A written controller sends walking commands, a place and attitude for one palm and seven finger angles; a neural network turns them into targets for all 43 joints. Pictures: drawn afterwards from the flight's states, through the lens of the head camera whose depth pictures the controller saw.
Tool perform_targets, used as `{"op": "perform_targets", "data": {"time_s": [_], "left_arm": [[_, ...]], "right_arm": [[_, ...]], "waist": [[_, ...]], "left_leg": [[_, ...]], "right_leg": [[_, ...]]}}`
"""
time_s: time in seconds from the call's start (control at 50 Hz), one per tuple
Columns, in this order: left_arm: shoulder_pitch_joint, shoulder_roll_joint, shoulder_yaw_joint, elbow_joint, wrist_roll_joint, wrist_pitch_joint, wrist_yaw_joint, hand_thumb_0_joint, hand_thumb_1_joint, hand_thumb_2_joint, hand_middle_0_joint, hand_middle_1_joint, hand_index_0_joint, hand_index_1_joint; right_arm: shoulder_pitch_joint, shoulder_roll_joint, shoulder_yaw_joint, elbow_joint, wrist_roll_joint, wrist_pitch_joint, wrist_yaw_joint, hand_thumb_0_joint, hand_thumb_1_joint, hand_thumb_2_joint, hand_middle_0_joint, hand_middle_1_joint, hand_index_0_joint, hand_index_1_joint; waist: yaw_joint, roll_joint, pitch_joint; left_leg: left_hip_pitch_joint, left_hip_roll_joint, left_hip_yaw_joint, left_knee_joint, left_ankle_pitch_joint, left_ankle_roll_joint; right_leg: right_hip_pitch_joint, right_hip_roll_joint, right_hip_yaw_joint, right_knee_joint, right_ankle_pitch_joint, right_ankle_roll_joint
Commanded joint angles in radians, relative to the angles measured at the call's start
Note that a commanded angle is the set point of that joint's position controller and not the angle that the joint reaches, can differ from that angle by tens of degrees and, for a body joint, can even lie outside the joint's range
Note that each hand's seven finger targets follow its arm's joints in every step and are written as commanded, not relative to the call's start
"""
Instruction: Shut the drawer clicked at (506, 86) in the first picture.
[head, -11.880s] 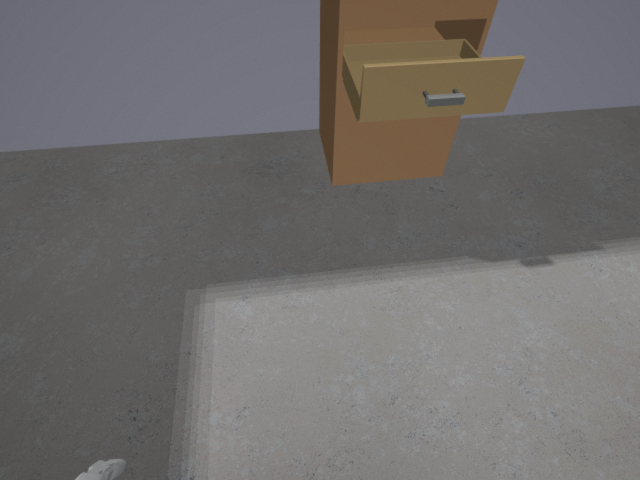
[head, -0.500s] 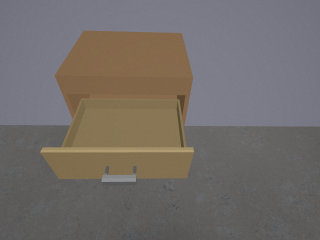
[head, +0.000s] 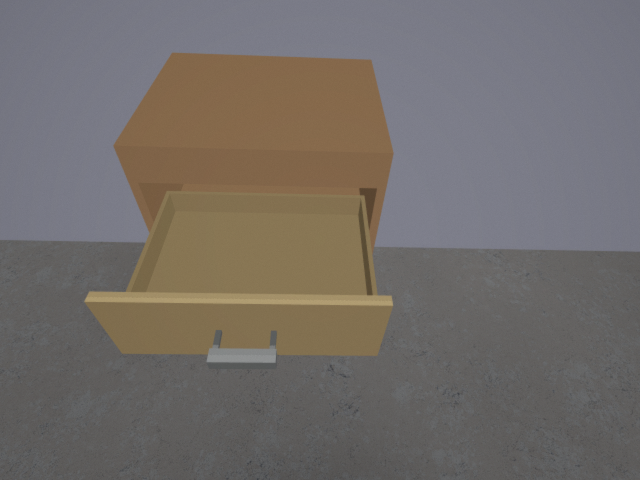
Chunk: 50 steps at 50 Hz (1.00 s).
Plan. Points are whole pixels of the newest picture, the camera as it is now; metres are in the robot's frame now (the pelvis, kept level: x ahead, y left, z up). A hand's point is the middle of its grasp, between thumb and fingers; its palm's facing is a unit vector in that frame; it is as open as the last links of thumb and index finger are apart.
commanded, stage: shuffle to correct the standing spot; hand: left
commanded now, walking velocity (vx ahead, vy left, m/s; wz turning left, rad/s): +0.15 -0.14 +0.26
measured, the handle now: (244, 347) +0.36 +0.15 -0.15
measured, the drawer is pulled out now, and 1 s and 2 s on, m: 0.30 0.30 0.30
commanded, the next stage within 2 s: come to a stop and stand still in 0.26 s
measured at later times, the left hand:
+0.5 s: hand out of the picture +0.02 +0.09 -0.19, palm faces +0.06 -0.99 -0.15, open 7.4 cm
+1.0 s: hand out of the picture +0.04 +0.18 -0.18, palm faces +0.04 -0.97 -0.25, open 7.4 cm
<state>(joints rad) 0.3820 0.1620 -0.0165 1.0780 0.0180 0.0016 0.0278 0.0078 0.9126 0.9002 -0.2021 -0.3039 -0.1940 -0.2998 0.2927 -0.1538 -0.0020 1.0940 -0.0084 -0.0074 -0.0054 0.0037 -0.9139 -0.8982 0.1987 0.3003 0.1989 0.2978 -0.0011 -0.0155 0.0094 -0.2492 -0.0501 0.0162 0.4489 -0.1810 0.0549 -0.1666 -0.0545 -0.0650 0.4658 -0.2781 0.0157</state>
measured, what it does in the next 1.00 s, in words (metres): stands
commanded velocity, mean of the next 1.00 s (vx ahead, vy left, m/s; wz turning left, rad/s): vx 0.03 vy -0.01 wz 0.01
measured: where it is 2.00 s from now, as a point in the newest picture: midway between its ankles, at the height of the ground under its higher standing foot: outside the picture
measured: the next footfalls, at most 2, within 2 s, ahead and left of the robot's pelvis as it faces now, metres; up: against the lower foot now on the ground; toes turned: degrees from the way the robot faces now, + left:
none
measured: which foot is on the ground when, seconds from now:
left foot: down 0.00-1.00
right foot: down 0.00-1.00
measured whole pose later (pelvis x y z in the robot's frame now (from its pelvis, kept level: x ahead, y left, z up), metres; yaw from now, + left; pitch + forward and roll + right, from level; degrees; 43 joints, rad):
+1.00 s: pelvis +0.01 -0.02 -0.01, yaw +0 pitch -2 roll -1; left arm 0.30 0.19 0.00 0.96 0.02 0.02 0.05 0.01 0.91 0.90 -0.20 -0.30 -0.20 -0.30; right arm 0.23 -0.17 -0.01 0.96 -0.02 0.00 -0.02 0.00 -0.92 -0.90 0.20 0.30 0.20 0.30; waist 0.01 0.02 0.02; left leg -0.29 -0.01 0.05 0.63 -0.30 0.05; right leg -0.19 -0.02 -0.08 0.60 -0.37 -0.01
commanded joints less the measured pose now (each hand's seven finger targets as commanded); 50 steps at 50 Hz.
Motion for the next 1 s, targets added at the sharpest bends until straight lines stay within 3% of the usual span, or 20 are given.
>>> {"op": "perform_targets", "data": {"time_s": [0.0, 0.08, 0.24, 0.34, 0.38, 0.44, 0.5, 0.7, 0.72, 0.74, 0.76, 0.78, 0.8, 0.82, 0.84, 0.86, 0.88, 0.9, 0.92, 0.98], "left_arm": [[0.088, 0.080, 0.016, -0.029, 0.009, -0.021, 0.002, 0.000, 0.900, 0.900, -0.200, -0.300, -0.200, -0.300], [0.095, 0.069, 0.016, -0.020, 0.006, -0.029, 0.004, 0.000, 0.900, 0.900, -0.200, -0.300, -0.200, -0.300], [0.106, 0.056, 0.022, -0.011, 0.002, -0.032, 0.006, 0.000, 0.900, 0.900, -0.200, -0.300, -0.200, -0.300], [0.105, 0.071, 0.036, -0.014, 0.001, -0.021, 0.004, 0.000, 0.900, 0.900, -0.200, -0.300, -0.200, -0.300], [0.115, 0.074, 0.039, -0.011, -0.002, -0.025, 0.009, 0.000, 0.900, 0.900, -0.200, -0.300, -0.200, -0.300], [0.105, 0.082, 0.037, -0.010, -0.009, -0.037, 0.019, 0.000, 0.900, 0.900, -0.200, -0.300, -0.200, -0.300], [0.067, 0.093, 0.034, -0.027, -0.016, -0.038, 0.024, 0.000, 0.900, 0.900, -0.200, -0.300, -0.200, -0.300], [0.000, 0.109, 0.039, -0.076, -0.011, -0.016, 0.026, 0.000, 0.900, 0.900, -0.200, -0.300, -0.200, -0.300], [0.103, 0.122, 0.053, -0.030, 0.004, -0.056, 0.060, 0.000, 0.900, 0.900, -0.200, -0.300, -0.200, -0.300], [0.076, 0.180, 0.057, -0.081, 0.010, -0.062, 0.051, 0.000, 0.900, 0.900, -0.200, -0.300, -0.200, -0.300], [0.054, 0.144, 0.050, -0.095, 0.017, -0.067, 0.049, 0.000, 0.900, 0.900, -0.200, -0.300, -0.200, -0.300], [0.038, 0.160, 0.050, -0.120, 0.015, -0.070, 0.044, 0.000, 0.900, 0.900, -0.200, -0.300, -0.200, -0.300], [-0.022, 0.167, 0.054, -0.148, 0.012, -0.060, 0.042, 0.000, 0.900, 0.900, -0.200, -0.300, -0.200, -0.300], [-0.037, 0.165, 0.051, -0.171, 0.007, -0.052, 0.040, 0.000, 0.900, 0.900, -0.200, -0.300, -0.200, -0.300], [-0.049, 0.156, 0.047, -0.176, 0.001, -0.040, 0.039, 0.000, 0.900, 0.900, -0.200, -0.300, -0.200, -0.300], [-0.045, 0.136, 0.043, -0.187, -0.002, -0.024, 0.036, 0.000, 0.900, 0.900, -0.200, -0.300, -0.200, -0.300], [-0.024, 0.109, 0.042, -0.192, 0.000, -0.009, 0.036, 0.000, 0.900, 0.900, -0.200, -0.300, -0.200, -0.300], [-0.019, 0.098, 0.036, -0.188, 0.003, -0.001, 0.033, 0.000, 0.900, 0.900, -0.200, -0.300, -0.200, -0.300], [-0.013, 0.102, 0.032, -0.174, 0.004, 0.006, 0.029, 0.000, 0.900, 0.900, -0.200, -0.300, -0.200, -0.300], [-0.003, 0.110, 0.029, -0.156, 0.010, 0.011, 0.017, 0.000, 0.900, 0.900, -0.200, -0.300, -0.200, -0.300]], "right_arm": [[0.028, -0.131, -0.028, -0.035, 0.000, -0.009, -0.004, 0.000, -0.900, -0.900, 0.200, 0.300, 0.200, 0.300], [0.044, -0.097, -0.026, -0.029, -0.002, -0.014, -0.006, 0.000, -0.900, -0.900, 0.200, 0.300, 0.200, 0.300], [0.075, -0.082, -0.027, 0.001, -0.001, -0.029, -0.020, 0.000, -0.900, -0.900, 0.200, 0.300, 0.200, 0.300], [0.055, -0.067, -0.027, 0.004, -0.004, -0.025, -0.028, 0.000, -0.900, -0.900, 0.200, 0.300, 0.200, 0.300], [0.030, -0.042, -0.017, -0.001, -0.003, -0.024, -0.029, 0.000, -0.900, -0.900, 0.200, 0.300, 0.200, 0.300], [0.024, -0.027, -0.002, 0.006, 0.002, -0.022, -0.035, 0.000, -0.900, -0.900, 0.200, 0.300, 0.200, 0.300], [0.041, -0.046, 0.000, 0.015, 0.008, -0.017, -0.040, 0.000, -0.900, -0.900, 0.200, 0.300, 0.200, 0.300], [-0.025, -0.096, -0.010, -0.036, 0.008, 0.002, -0.033, 0.000, -0.900, -0.900, 0.200, 0.300, 0.200, 0.300], [-0.130, -0.123, -0.024, -0.117, 0.005, -0.013, -0.029, 0.000, -0.900, -0.900, 0.200, 0.300, 0.200, 0.300], [-0.071, -0.059, -0.019, -0.154, 0.003, 0.001, -0.019, 0.000, -0.900, -0.900, 0.200, 0.300, 0.200, 0.300], [-0.055, -0.069, -0.022, -0.162, 0.001, -0.004, -0.017, 0.000, -0.900, -0.900, 0.200, 0.300, 0.200, 0.300], [-0.060, -0.064, -0.021, -0.175, 0.008, -0.007, -0.013, 0.000, -0.900, -0.900, 0.200, 0.300, 0.200, 0.300], [-0.025, -0.073, -0.024, -0.171, 0.004, -0.007, -0.008, 0.000, -0.900, -0.900, 0.200, 0.300, 0.200, 0.300], [0.011, -0.070, -0.023, -0.169, 0.003, -0.006, -0.008, 0.000, -0.900, -0.900, 0.200, 0.300, 0.200, 0.300], [0.041, -0.084, -0.026, -0.160, 0.000, -0.007, -0.009, 0.000, -0.900, -0.900, 0.200, 0.300, 0.200, 0.300], [0.040, -0.119, -0.030, -0.166, -0.005, -0.008, -0.011, 0.000, -0.900, -0.900, 0.200, 0.300, 0.200, 0.300], [0.011, -0.144, -0.029, -0.182, -0.009, -0.004, -0.014, 0.000, -0.900, -0.900, 0.200, 0.300, 0.200, 0.300], [-0.020, -0.156, -0.024, -0.188, -0.011, -0.006, -0.015, 0.000, -0.900, -0.900, 0.200, 0.300, 0.200, 0.300], [-0.042, -0.145, -0.020, -0.192, -0.010, -0.005, -0.014, 0.000, -0.900, -0.900, 0.200, 0.300, 0.200, 0.300], [-0.052, -0.143, -0.020, -0.205, -0.011, 0.002, -0.009, 0.000, -0.900, -0.900, 0.200, 0.300, 0.200, 0.300]], "waist": [[0.010, 0.062, 0.106], [0.002, 0.001, 0.112], [-0.004, 0.015, 0.052], [0.001, -0.029, 0.083], [0.011, -0.050, 0.083], [0.003, -0.041, 0.045], [-0.005, -0.018, 0.043], [0.010, -0.029, -0.006], [0.051, -0.037, 0.079], [0.009, -0.125, 0.017], [-0.004, -0.093, -0.030], [-0.002, -0.104, -0.071], [-0.019, -0.076, -0.117], [-0.033, -0.083, -0.134], [-0.045, -0.066, -0.113], [-0.029, 0.004, -0.068], [0.002, 0.058, -0.004], [0.019, 0.135, 0.060], [0.026, 0.180, 0.099], [0.030, 0.074, 0.174]], "left_leg": [[-0.083, 0.156, -0.239, -0.210, -0.356, 0.034], [-0.072, 0.123, -0.180, -0.114, -0.252, 0.027], [0.018, 0.147, -0.122, -0.001, 0.105, 0.038], [-0.044, 0.122, -0.050, 0.077, 0.108, 0.019], [-0.081, 0.089, -0.011, 0.127, 0.085, -0.001], [-0.029, 0.086, 0.009, 0.115, 0.071, -0.025], [0.039, 0.091, 0.011, 0.068, 0.207, -0.024], [0.121, 0.137, -0.022, 0.018, 0.320, -0.029], [-0.019, 0.112, 0.044, 0.288, 0.097, -0.053], [-0.154, 0.072, -0.023, 0.354, -0.191, -0.030], [-0.171, 0.089, -0.024, 0.353, -0.226, -0.026], [-0.163, 0.073, 0.000, 0.313, -0.239, -0.028], [-0.098, 0.065, 0.038, 0.234, -0.177, -0.029], [-0.011, 0.045, 0.050, 0.148, -0.086, -0.029], [0.067, 0.065, 0.028, 0.076, 0.026, -0.021], [0.095, 0.135, -0.047, 0.067, 0.175, 0.006], [0.013, 0.206, -0.135, 0.031, 0.173, 0.046], [-0.055, 0.222, -0.177, -0.016, 0.144, 0.067], [-0.120, 0.216, -0.224, -0.075, 0.004, 0.073], [-0.224, 0.171, -0.214, -0.161, -0.377, 0.047]], "right_leg": [[-0.062, -0.010, 0.010, -0.054, -0.121, -0.045], [-0.074, -0.037, 0.039, -0.094, -0.131, -0.061], [-0.031, -0.026, 0.017, -0.022, 0.107, -0.078], [0.015, -0.046, 0.045, -0.026, 0.203, -0.103], [0.068, -0.082, 0.090, -0.050, 0.367, -0.106], [0.117, -0.125, 0.097, -0.020, 0.823, -0.077], [0.112, -0.111, 0.059, 0.011, 0.972, -0.035], [0.080, -0.103, 0.061, -0.039, 0.616, -0.057], [0.010, -0.164, 0.201, -0.084, 1.075, 0.041], [0.134, -0.223, 0.202, -0.032, 1.221, 0.021], [0.163, -0.212, 0.150, 0.007, 1.204, -0.066], [0.198, -0.195, 0.134, 0.034, 1.158, -0.119], [0.184, -0.174, 0.102, 0.077, 1.036, -0.139], [0.121, -0.146, 0.088, 0.111, 0.888, -0.130], [0.042, -0.118, 0.080, 0.140, 0.678, -0.110], [-0.058, -0.065, 0.056, 0.142, 0.383, -0.074], [-0.093, -0.015, 0.039, 0.088, 0.073, -0.052], [-0.102, 0.016, 0.034, 0.070, -0.085, -0.043], [-0.082, 0.026, 0.023, 0.068, -0.152, -0.044], [-0.084, 0.015, 0.054, 0.013, -0.183, -0.060]]}}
